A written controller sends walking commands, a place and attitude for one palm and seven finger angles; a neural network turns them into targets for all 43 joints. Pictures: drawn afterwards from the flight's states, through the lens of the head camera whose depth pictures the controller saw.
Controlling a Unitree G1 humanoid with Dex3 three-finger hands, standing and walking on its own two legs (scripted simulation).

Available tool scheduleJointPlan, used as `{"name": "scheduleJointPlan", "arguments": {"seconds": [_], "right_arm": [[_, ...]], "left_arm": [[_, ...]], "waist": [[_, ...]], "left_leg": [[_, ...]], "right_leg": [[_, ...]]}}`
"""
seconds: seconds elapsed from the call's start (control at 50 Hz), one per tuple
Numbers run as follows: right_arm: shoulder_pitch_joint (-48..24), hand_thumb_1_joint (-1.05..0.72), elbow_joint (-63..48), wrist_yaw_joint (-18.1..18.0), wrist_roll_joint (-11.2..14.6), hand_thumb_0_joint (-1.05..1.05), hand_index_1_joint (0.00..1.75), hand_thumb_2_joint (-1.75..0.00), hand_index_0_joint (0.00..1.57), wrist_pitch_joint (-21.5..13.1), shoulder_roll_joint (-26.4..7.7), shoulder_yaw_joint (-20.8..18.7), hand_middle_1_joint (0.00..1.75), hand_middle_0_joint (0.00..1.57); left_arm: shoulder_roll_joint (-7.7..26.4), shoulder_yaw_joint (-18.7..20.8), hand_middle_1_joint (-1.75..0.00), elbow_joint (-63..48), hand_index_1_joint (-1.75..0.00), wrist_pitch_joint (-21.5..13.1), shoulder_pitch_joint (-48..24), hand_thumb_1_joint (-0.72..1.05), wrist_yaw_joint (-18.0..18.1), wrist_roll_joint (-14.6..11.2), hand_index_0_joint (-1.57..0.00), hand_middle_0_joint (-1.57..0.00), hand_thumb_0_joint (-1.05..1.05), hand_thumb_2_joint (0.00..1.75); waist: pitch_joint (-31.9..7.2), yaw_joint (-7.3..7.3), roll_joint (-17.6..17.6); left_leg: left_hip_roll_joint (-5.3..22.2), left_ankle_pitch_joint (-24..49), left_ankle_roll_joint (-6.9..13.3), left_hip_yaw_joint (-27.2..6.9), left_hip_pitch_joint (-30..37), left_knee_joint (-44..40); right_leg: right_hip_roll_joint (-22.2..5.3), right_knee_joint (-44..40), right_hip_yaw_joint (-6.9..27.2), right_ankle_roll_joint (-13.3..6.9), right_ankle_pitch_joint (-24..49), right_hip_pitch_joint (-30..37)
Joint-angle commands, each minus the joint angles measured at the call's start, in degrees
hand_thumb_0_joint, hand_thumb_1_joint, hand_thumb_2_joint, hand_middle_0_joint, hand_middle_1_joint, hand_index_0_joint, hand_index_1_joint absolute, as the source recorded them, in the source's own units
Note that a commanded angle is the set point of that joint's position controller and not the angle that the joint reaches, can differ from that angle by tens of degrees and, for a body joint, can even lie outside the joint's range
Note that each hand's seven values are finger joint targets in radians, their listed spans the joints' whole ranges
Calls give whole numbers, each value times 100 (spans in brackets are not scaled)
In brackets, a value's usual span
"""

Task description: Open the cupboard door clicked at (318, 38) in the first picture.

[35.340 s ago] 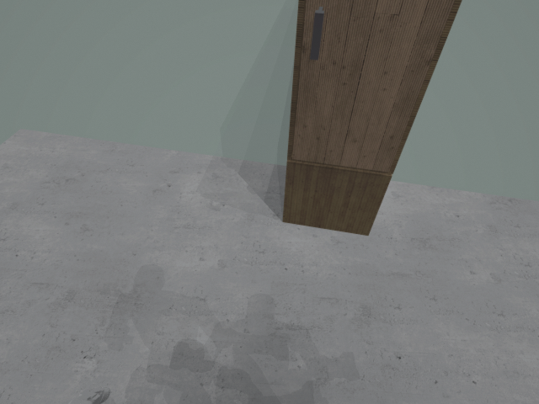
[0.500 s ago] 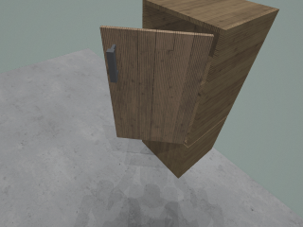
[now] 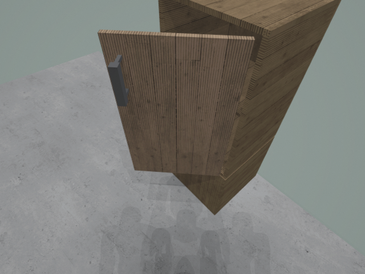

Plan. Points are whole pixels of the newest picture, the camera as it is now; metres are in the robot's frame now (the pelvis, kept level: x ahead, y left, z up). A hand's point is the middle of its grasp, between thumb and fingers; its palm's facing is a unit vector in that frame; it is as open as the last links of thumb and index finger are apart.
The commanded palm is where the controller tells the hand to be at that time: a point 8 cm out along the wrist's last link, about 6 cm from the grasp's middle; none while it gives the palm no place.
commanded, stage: come to a stop and stand still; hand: left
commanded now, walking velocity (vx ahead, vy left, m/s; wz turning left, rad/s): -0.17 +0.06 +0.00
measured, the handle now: (120, 80) +0.54 +0.20 +0.14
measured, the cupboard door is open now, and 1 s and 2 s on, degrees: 44 44 44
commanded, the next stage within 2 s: look again from close up in 0.76 s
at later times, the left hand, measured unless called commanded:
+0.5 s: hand out of the picture -0.03 +0.19 -0.17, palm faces +0.03 -0.98 -0.20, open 7.4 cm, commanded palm none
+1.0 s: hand out of the picture -0.09 +0.19 -0.18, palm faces +0.04 -0.98 -0.21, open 7.4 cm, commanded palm none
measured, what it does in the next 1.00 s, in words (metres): shifts its weight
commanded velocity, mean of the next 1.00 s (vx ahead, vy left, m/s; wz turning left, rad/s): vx -0.02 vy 0.01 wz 0.00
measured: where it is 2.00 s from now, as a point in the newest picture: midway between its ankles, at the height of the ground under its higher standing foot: outside the picture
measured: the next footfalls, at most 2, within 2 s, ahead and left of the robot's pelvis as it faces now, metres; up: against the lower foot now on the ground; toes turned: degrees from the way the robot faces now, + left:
none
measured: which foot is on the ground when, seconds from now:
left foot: down 0.00-1.00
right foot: down 0.00-1.00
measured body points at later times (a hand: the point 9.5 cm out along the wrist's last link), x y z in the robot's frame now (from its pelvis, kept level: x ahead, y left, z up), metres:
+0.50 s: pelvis -0.06 +0.01 +0.00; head -0.05 +0.02 +0.45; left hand -0.03 +0.24 -0.15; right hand -0.01 -0.22 -0.15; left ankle -0.02 +0.10 -0.74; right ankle -0.04 -0.13 -0.74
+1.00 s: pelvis -0.06 +0.01 +0.00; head -0.06 +0.01 +0.45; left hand -0.09 +0.24 -0.16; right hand -0.04 -0.23 -0.15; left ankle -0.02 +0.10 -0.74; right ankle -0.04 -0.13 -0.74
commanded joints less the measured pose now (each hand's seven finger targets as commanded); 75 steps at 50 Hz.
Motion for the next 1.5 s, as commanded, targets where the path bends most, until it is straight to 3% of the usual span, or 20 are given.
{"name": "scheduleJointPlan", "arguments": {"seconds": [0.0, 0.04, 0.1, 0.18, 0.24, 0.3, 0.42, 0.48, 0.82, 0.84, 0.86, 0.88, 0.9, 0.94, 1.0, 1.04, 1.1, 1.16, 1.32, 1.48], "right_arm": [[314, -90, -236, -85, 46, 0, 30, -90, 20, -33, -578, -180, 30, 20], [235, -90, -301, -88, 40, 0, 30, -90, 20, 31, -587, -225, 30, 20], [83, -90, -421, -72, 8, 0, 30, -90, 20, 127, -623, -279, 30, 20], [-104, -90, -548, -14, 0, 0, 30, -90, 20, 201, -565, -282, 30, 20], [-229, -90, -577, 30, -14, 0, 30, -90, 20, 208, -643, -275, 30, 20], [-441, -90, -634, 82, -35, 0, 30, -90, 20, 176, -798, -252, 30, 20], [-482, -90, -656, 137, -54, 0, 30, -90, 20, 151, -952, -257, 30, 20], [-420, -90, -645, 150, -63, 0, 30, -90, 20, 151, -991, -267, 30, 20], [48, -90, -318, 101, -32, 0, 30, -90, 20, 86, -789, -221, 30, 20], [-374, -90, -1029, 185, -112, 0, 30, -90, 20, 8, -1741, -258, 30, 20], [-658, -90, -1193, 128, -121, 0, 30, -90, 20, -106, -1579, -385, 30, 20], [-594, -90, -1172, 84, -126, 0, 30, -90, 20, -118, -1538, -452, 30, 20], [-484, -90, -1170, 73, -102, 0, 30, -90, 20, -99, -1425, -411, 30, 20], [-291, -90, -1200, 81, -113, 0, 30, -90, 20, -28, -1209, -356, 30, 20], [-196, -90, -1223, 91, -81, 0, 30, -90, 20, -30, -1312, -391, 30, 20], [-219, -90, -1213, 110, -81, 0, 30, -90, 20, -63, -1310, -349, 30, 20], [-436, -90, -1262, 115, -66, 0, 30, -90, 20, -106, -1567, -370, 30, 20], [-622, -90, -1265, 133, -66, 0, 30, -90, 20, -122, -1643, -334, 30, 20], [-938, -90, -1188, 189, -81, 0, 30, -90, 20, -70, -1825, -278, 30, 20], [-919, -90, -961, 212, -61, 0, 30, -90, 20, -63, -1844, -224, 30, 20]], "left_arm": [[714, 160, -30, -211, -30, -33, 566, 90, 162, -27, -20, -20, 0, 90], [793, 198, -30, -314, -30, 7, 466, 90, 185, -14, -20, -20, 0, 90], [888, 277, -30, -444, -30, 68, 314, 90, 189, -3, -20, -20, 0, 90], [930, 275, -30, -591, -30, 124, -43, 90, 163, 9, -20, -20, 0, 90], [875, 231, -30, -714, -30, 159, -401, 90, 117, 9, -20, -20, 0, 90], [841, 201, -30, -737, -30, 200, -487, 90, 78, 30, -20, -20, 0, 90], [921, 188, -30, -690, -30, 188, -437, 90, 18, 56, -20, -20, 0, 90], [917, 188, -30, -645, -30, 180, -366, 90, 1, 69, -20, -20, 0, 90], [669, 137, -30, -200, -30, 80, 194, 90, 0, 50, -20, -20, 0, 90], [1841, 80, -30, -667, -30, -4, -373, 90, -9, 125, -20, -20, 0, 90], [1434, 224, -30, -759, -30, 31, -114, 90, 18, 92, -20, -20, 0, 90], [1338, 254, -30, -709, -30, 0, -80, 90, 18, 155, -20, -20, 0, 90], [1301, 202, -30, -725, -30, -3, -68, 90, 6, 102, -20, -20, 0, 90], [1203, 196, -30, -814, -30, 20, -44, 90, -2, 75, -20, -20, 0, 90], [1373, 251, -30, -962, -30, -5, -318, 90, 8, 63, -20, -20, 0, 90], [1370, 237, -30, -1007, -30, -24, -315, 90, 4, 55, -20, -20, 0, 90], [1595, 273, -30, -1052, -30, -51, -450, 90, -7, 41, -20, -20, 0, 90], [1715, 269, -30, -1080, -30, -68, -579, 90, -20, 24, -20, -20, 0, 90], [1923, 235, -30, -1132, -30, -32, -1020, 90, -69, 14, -20, -20, 0, 90], [1910, 185, -30, -985, -30, -15, -1071, 90, -81, 7, -20, -20, 0, 90]], "waist": [[-211, -48, -188], [-185, -35, -154], [-204, -7, -280], [-116, -41, -372], [133, -90, -166], [425, 2, 133], [477, 38, 161], [480, 35, 80], [407, -4, 35], [900, -194, 388], [-31, 101, 76], [-359, -21, 122], [-492, -31, 146], [-269, -110, -168], [155, -196, -86], [106, -136, 17], [209, -67, 6], [122, -40, 5], [191, -53, 72], [9, -36, -5]], "left_leg": [[563, 3145, -70, -374, 297, -82], [567, 3172, -87, -343, 246, 50], [515, 2582, -147, -284, 87, 260], [442, 1719, -165, -305, 36, 278], [584, 1365, -93, -510, 177, -144], [712, 548, 29, -821, -336, -731], [674, -891, 23, -1039, -699, -1318], [667, -1170, 31, -1093, -753, -1448], [635, -826, 25, -1034, -570, -1396], [407, -593, -92, -886, -876, -1319], [693, -1329, 43, -1246, -1017, -1019], [662, -1019, 93, -1222, -962, -886], [631, -722, 132, -1173, -738, -731], [527, -562, 153, -1026, -788, -433], [457, -146, 140, -950, -691, -321], [547, 131, 168, -1012, -612, -443], [600, 541, 177, -1005, -652, -551], [577, 847, 154, -924, -495, -543], [570, 222, 49, -954, -405, -905], [609, 180, 4, -986, -325, -1110]], "right_leg": [[-640, -16, 376, -237, 4670, 235], [-678, 75, 425, -269, 4746, 191], [-850, 73, 606, -402, 4725, 182], [-951, -173, 798, -563, 3677, -120], [-660, -387, 649, -412, 1963, -625], [-341, -539, 484, -215, 678, -560], [-274, -752, 428, -159, -1, -460], [-260, -807, 396, -133, -201, -501], [-315, -923, 425, -163, 39, -616], [-140, -412, -82, -260, 23, -565], [-239, -167, 141, -235, -318, -370], [-263, -125, 182, -292, -93, -294], [-320, -218, 219, -318, -48, -344], [-402, -490, 403, -364, -346, -650], [-445, -541, 575, -449, -266, -1058], [-373, -447, 486, -428, 168, -867], [-344, -382, 416, -387, 700, -636], [-403, -491, 454, -363, 916, -477], [-455, -872, 476, -306, 367, -455], [-498, -1013, 428, -255, 474, -166]]}}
